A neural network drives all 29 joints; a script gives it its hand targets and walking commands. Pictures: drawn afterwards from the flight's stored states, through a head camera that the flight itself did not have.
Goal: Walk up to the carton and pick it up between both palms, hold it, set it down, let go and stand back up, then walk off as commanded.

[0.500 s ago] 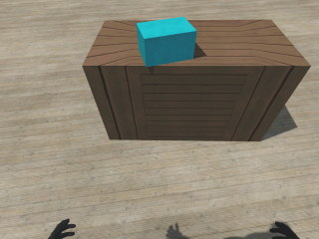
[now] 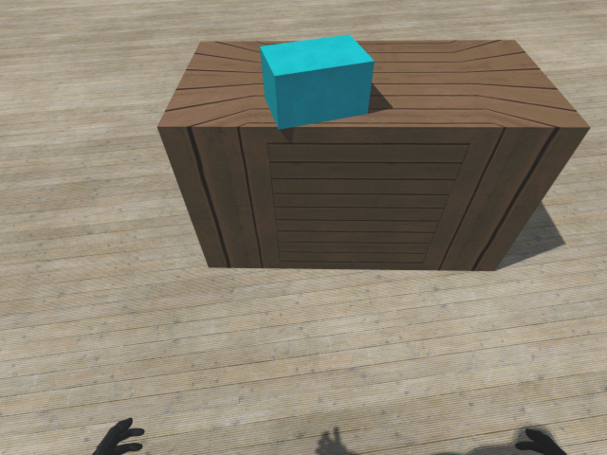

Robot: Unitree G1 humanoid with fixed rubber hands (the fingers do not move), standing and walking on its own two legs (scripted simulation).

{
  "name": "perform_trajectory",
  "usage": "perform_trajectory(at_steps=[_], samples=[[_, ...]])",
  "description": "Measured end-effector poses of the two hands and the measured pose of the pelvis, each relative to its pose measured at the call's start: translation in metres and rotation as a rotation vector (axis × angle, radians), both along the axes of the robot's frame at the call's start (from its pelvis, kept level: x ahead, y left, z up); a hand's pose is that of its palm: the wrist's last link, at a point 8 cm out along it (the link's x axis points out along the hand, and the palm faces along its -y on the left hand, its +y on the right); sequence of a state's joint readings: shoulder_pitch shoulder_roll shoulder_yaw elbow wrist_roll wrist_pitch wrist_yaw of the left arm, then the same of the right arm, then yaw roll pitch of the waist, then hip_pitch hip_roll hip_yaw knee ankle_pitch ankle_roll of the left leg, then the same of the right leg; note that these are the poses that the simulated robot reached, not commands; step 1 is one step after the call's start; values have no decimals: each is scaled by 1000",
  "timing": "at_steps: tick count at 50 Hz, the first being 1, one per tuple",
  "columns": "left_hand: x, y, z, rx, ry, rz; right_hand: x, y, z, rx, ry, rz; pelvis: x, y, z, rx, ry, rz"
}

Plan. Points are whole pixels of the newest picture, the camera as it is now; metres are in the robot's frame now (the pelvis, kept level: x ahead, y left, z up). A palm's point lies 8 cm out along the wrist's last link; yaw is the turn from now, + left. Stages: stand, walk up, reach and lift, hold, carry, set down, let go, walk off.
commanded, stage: stand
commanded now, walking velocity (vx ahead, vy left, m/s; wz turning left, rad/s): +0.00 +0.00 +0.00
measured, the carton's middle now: (314, 81) +1.03 -0.04 -0.02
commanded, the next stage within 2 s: none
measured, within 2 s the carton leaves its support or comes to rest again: neither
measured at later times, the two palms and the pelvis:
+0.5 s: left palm out of the picture +0.13 +0.29 -0.10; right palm out of the picture +0.11 -0.31 -0.09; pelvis +0.00 +0.00 +0.00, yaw +0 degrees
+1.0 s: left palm out of the picture +0.13 +0.29 -0.10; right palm out of the picture +0.11 -0.32 -0.09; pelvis +0.00 +0.00 +0.00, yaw +0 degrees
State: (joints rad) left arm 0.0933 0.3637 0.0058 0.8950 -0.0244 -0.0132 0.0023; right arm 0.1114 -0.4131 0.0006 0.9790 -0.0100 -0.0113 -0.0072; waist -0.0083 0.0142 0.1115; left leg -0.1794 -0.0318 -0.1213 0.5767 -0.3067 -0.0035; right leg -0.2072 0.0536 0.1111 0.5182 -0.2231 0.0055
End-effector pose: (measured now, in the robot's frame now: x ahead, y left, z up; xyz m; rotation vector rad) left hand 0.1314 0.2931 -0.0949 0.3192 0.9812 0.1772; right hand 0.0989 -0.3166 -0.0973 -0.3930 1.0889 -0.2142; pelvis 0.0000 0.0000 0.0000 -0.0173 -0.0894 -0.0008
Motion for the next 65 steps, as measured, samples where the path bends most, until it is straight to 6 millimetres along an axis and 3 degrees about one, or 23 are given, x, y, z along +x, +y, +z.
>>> perform_trajectory(at_steps=[22,65], samples=[[-1,1,-1,-1,5,2,10,2,3,-2,-20,8,0,1,0,-1,2,0],[-3,1,-1,-1,8,4,2,1,1,-1,-5,4,0,1,0,-1,1,1]])
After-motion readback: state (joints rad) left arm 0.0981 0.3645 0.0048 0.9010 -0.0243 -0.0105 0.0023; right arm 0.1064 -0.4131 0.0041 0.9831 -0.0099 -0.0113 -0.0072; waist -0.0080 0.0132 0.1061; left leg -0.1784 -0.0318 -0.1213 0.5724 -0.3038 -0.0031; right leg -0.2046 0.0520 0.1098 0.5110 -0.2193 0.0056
